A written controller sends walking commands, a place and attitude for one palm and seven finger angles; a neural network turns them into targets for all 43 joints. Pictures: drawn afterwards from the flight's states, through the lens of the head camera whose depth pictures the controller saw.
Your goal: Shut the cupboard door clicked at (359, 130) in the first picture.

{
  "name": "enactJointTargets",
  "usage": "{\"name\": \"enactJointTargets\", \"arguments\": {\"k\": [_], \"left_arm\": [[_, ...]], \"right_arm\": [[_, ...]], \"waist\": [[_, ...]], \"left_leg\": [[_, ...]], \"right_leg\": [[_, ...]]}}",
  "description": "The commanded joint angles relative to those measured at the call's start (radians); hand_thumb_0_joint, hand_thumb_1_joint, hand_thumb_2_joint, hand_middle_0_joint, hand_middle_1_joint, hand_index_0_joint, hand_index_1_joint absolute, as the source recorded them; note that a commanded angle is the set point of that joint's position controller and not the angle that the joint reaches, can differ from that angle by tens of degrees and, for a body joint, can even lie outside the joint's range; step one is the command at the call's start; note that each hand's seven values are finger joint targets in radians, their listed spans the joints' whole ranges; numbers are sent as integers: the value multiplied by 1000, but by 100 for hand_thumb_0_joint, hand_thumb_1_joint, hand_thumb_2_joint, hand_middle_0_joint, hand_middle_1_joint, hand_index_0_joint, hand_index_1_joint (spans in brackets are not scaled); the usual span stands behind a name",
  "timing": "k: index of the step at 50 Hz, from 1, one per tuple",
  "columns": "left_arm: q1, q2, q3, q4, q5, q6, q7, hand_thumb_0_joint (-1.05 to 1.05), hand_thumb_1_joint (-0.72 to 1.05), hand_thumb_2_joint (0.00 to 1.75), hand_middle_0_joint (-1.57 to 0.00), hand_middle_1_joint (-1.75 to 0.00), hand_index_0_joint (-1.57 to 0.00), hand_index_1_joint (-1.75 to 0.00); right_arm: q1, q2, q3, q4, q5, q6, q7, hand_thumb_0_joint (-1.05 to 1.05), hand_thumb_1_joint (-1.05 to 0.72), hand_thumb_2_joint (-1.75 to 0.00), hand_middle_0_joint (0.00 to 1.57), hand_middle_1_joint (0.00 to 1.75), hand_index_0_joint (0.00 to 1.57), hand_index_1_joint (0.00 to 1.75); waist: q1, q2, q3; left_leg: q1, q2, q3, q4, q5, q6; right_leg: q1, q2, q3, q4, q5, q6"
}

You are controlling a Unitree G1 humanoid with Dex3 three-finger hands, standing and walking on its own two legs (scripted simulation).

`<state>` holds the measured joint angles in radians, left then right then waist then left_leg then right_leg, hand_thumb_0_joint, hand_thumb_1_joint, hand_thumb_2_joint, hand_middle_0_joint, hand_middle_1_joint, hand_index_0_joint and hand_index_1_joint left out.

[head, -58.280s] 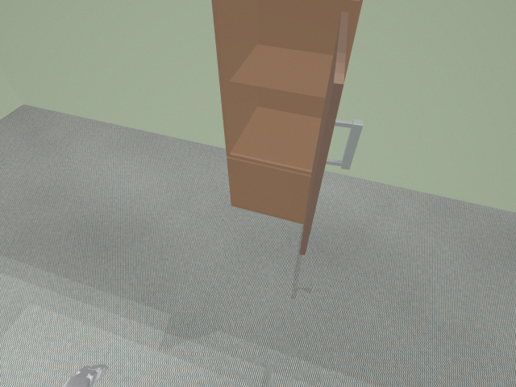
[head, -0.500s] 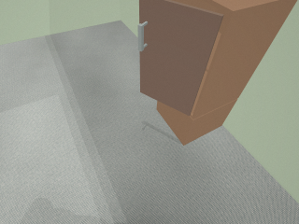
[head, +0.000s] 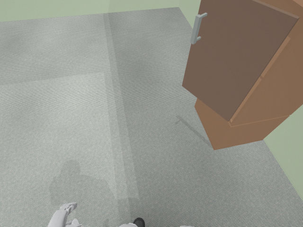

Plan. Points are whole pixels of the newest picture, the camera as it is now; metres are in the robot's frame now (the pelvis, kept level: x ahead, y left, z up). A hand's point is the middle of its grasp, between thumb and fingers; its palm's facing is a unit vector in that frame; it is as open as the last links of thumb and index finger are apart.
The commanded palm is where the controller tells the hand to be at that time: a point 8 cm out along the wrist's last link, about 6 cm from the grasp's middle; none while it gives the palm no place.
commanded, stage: walk to a spot facing it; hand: left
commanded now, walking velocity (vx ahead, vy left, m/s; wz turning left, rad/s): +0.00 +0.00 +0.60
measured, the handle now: (198, 28) +0.90 -0.20 +0.02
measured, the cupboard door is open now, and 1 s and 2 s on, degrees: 28 28 28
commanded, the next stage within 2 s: turn to face it in 1.60 s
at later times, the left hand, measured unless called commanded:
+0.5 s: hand out of the picture -0.06 +0.19 -0.19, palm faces +0.39 -0.89 -0.24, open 7.4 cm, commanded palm none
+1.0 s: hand out of the picture +0.08 +0.24 -0.14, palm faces +0.54 -0.80 -0.27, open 7.4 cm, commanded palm none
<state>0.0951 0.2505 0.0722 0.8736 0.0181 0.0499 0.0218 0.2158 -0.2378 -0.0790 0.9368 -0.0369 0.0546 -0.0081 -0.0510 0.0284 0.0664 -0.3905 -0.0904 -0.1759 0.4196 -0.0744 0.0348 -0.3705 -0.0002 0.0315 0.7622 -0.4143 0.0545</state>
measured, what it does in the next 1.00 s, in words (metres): steps on the spot, turning left: right foot, then left foot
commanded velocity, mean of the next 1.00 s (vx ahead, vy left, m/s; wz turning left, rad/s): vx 0.15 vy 0.00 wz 0.60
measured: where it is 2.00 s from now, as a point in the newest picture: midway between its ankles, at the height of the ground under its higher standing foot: (106, 206)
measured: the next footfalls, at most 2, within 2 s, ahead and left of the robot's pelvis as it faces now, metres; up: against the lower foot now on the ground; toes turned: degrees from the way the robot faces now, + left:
right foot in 0.06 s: +0.02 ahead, -0.14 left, +0.00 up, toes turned +4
left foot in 0.48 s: -0.01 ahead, +0.10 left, +0.00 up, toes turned +25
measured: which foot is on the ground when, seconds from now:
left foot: down 0.00-0.06, up 0.08-0.46, down 0.48-0.94, up 0.96-1.00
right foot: up 0.00-0.04, down 0.06-0.48, up 0.50-0.92, down 0.94-1.00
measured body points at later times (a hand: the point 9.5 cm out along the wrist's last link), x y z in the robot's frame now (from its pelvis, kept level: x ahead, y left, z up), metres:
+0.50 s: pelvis +0.00 -0.01 -0.02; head +0.05 +0.03 +0.42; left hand -0.08 +0.23 -0.18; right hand +0.20 -0.20 -0.15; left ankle -0.05 +0.08 -0.74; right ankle -0.02 -0.14 -0.73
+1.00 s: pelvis +0.08 +0.00 -0.01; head +0.12 +0.00 +0.44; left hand +0.05 +0.28 -0.12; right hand +0.21 -0.23 -0.17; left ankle -0.04 +0.07 -0.70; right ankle +0.16 -0.08 -0.74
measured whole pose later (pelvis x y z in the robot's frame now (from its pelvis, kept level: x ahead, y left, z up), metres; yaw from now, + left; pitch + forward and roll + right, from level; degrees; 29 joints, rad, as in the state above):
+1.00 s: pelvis +0.08 +0.00 -0.01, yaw +36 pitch +1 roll +0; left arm 0.15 0.21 0.05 0.83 0.03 -0.03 -0.01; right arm 0.34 -0.23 -0.07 1.00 -0.03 0.04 0.00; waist -0.05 0.04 0.05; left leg -0.35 -0.05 -0.10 0.91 -0.49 0.02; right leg -0.33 -0.04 -0.10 0.58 -0.28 -0.01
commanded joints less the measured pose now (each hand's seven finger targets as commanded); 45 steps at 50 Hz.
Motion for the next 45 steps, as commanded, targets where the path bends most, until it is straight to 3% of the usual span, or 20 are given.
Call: {"name": "enactJointTargets", "arguments": {"k": [1, 2, 3, 4, 5, 6, 7, 9, 15, 20, 22, 23, 24, 25, 26, 28, 33, 41, 43, 45], "left_arm": [[225, 121, 32, -23, -2, -18, 6, 0, 90, 90, -20, -30, -20, -30], [243, 175, 48, -26, 8, -24, 11, 0, 90, 90, -20, -30, -20, -30], [194, 254, 60, -51, 26, -28, 18, 0, 90, 90, -20, -30, -20, -30], [62, 216, 32, -80, 12, -25, 24, 0, 90, 90, -20, -30, -20, -30], [-28, 172, 20, -108, 10, -29, 23, 0, 90, 90, -20, -30, -20, -30], [-36, 135, 22, -110, 7, -38, 27, 0, 90, 90, -20, -30, -20, -30], [-26, 110, 12, -101, 5, -46, 23, 0, 90, 90, -20, -30, -20, -30], [65, 113, 11, -75, 5, -58, 21, 0, 90, 90, -20, -30, -20, -30], [250, 148, 30, -34, 9, -55, 21, 0, 90, 90, -20, -30, -20, -30], [258, 172, 47, -32, 17, -51, 16, 0, 90, 90, -20, -30, -20, -30], [226, 175, 47, -35, 6, -52, 12, 0, 90, 90, -20, -30, -20, -30], [228, 145, 42, -54, -2, -49, 7, 0, 90, 90, -20, -30, -20, -30], [192, 71, 15, -96, -8, -47, 0, 0, 90, 90, -20, -30, -20, -30], [117, 85, 10, -121, 1, -31, 10, 0, 90, 90, -20, -30, -20, -30], [79, 91, 14, -123, 3, -25, 14, 0, 90, 90, -20, -30, -20, -30], [61, 86, 22, -94, 5, -23, 0, 0, 90, 90, -20, -30, -20, -30], [78, 72, 25, -75, 11, -34, -34, 0, 90, 90, -20, -30, -20, -30], [-8, 74, 20, -119, 9, -54, -51, 0, 90, 90, -20, -30, -20, -30], [38, 69, 22, -108, 8, -61, -52, 0, 90, 90, -20, -30, -20, -30], [166, 93, 34, -65, 9, -74, -46, 0, 90, 90, -20, -30, -20, -30]], "right_arm": [[-48, -180, -52, -92, 12, -2, -1, 0, -90, -90, 20, 30, 20, 30], [-40, -125, -51, -97, 22, 3, 6, 0, -90, -90, 20, 30, 20, 30], [-20, -63, -47, -111, 26, 0, 4, 0, -90, -90, 20, 30, 20, 30], [-29, -128, -55, -105, 7, 0, 9, 0, -90, -90, 20, 30, 20, 30], [27, -107, -46, -98, -1, 6, 19, 0, -90, -90, 20, 30, 20, 30], [46, -88, -48, -88, 1, 12, 21, 0, -90, -90, 20, 30, 20, 30], [31, -100, -41, -80, 3, 9, 28, 0, -90, -90, 20, 30, 20, 30], [-6, -81, -27, -99, 14, 4, 34, 0, -90, -90, 20, 30, 20, 30], [-136, -53, -2, -134, 18, 8, 35, 0, -90, -90, 20, 30, 20, 30], [-149, -49, 6, -140, 24, -8, 34, 0, -90, -90, 20, 30, 20, 30], [-41, -84, -2, -112, 19, -20, 32, 0, -90, -90, 20, 30, 20, 30], [30, -160, -21, -94, 12, -31, 29, 0, -90, -90, 20, 30, 20, 30], [105, -268, -51, -79, 13, -34, 17, 0, -90, -90, 20, 30, 20, 30], [151, -270, -46, -53, 22, -21, 9, 0, -90, -90, 20, 30, 20, 30], [130, -228, -31, -56, 16, -23, 1, 0, -90, -90, 20, 30, 20, 30], [28, -191, -20, -93, 7, -30, -14, 0, -90, -90, 20, 30, 20, 30], [13, -181, -12, -98, 9, -56, -9, 0, -90, -90, 20, 30, 20, 30], [42, -190, -25, -75, 3, -64, 2, 0, -90, -90, 20, 30, 20, 30], [28, -185, -26, -73, 4, -64, 1, 0, -90, -90, 20, 30, 20, 30], [-1, -160, -23, -75, 15, -67, 1, 0, -90, -90, 20, 30, 20, 30]], "waist": [[94, 143, -160], [96, -13, -152], [97, -300, -108], [44, -201, -17], [-14, -139, -8], [-22, -172, -27], [-23, -179, 0], [7, -188, -38], [93, -234, -85], [96, -281, -101], [29, -210, -145], [-9, -17, -212], [-52, 290, -249], [-68, 208, -248], [-57, 162, -205], [-26, 160, -106], [11, 104, -62], [16, 132, -8], [40, 116, -33], [109, 48, -67]], "left_leg": [[-29, 134, -235, -84, -235, 25], [-169, 46, -119, 71, -374, -39], [-296, -80, 74, 462, -441, -102], [-249, 10, 46, 694, -461, -77], [-218, 23, 53, 780, -396, -72], [-213, 38, 74, 820, -369, -75], [-221, 75, 105, 825, -322, -88], [-236, 73, 154, 763, -311, -103], [-193, 88, 229, 556, -357, -99], [-37, 82, 284, 281, -355, -69], [177, 70, 281, 53, -161, -50], [410, 205, 136, -4, 143, -2], [581, 489, -222, 15, 664, 150], [528, 520, -172, 28, 746, 213], [452, 460, -111, 8, 552, 194], [338, 382, -108, -42, 267, 154], [293, 302, -112, -134, -126, 138], [178, 264, -185, -173, -363, 143], [127, 250, -190, -125, -336, 134], [-54, 184, -135, 15, -344, 94]], "right_leg": [[290, 33, -38, -354, 109, -29], [377, -120, 95, -485, 12, -86], [302, -429, 455, -632, -159, -212], [71, -482, 392, -618, -108, -232], [17, -411, 271, -581, -24, -218], [46, -358, 234, -542, 81, -202], [103, -301, 123, -473, 288, -197], [239, -278, 5, -383, 636, -183], [414, -311, -56, -307, 871, -167], [389, -348, -94, -233, 899, -160], [298, -317, -164, -77, 848, -101], [97, -262, -214, 107, 572, -43], [-211, -118, -195, 330, -212, 22], [-221, -126, -75, 395, -257, 2], [-208, -138, -50, 395, -204, 0], [-233, -135, -33, 405, -82, 12], [-239, -102, -51, 299, 45, 21], [-117, -53, -80, -29, 81, 21], [11, -19, -96, -118, 109, 15], [308, -22, -84, -275, 176, 6]]}}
